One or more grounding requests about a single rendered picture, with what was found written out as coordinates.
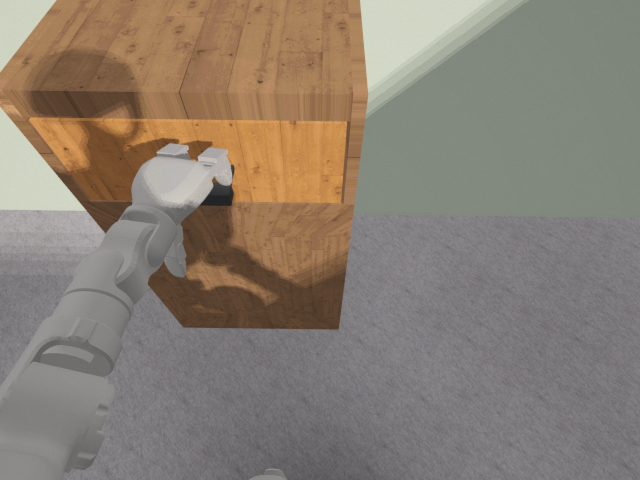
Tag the drawer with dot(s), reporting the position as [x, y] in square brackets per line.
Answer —
[274, 161]

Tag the cabinet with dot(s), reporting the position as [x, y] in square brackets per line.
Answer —
[263, 265]

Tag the robot left forearm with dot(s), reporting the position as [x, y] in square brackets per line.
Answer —
[84, 332]

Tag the handle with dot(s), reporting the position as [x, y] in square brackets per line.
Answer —
[220, 195]

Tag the left robot hand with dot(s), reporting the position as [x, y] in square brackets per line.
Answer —
[177, 185]

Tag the left robot upper arm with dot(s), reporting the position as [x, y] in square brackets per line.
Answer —
[54, 420]

